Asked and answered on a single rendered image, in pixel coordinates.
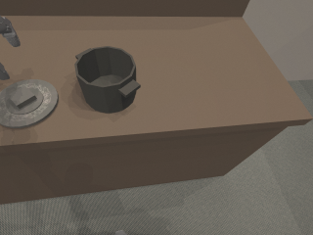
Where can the table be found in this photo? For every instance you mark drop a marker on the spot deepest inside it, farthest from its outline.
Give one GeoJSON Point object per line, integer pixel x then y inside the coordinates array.
{"type": "Point", "coordinates": [210, 96]}

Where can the knob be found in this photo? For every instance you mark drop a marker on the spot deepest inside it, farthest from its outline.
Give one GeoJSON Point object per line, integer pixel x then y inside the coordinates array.
{"type": "Point", "coordinates": [22, 97]}

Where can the pot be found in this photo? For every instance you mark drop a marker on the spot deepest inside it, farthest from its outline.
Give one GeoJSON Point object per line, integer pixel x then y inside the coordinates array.
{"type": "Point", "coordinates": [107, 78]}

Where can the lid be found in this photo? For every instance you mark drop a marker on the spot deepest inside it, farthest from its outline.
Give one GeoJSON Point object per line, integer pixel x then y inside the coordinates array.
{"type": "Point", "coordinates": [34, 112]}

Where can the left robot hand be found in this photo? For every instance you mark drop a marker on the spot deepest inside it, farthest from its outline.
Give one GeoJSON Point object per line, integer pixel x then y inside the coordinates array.
{"type": "Point", "coordinates": [8, 32]}

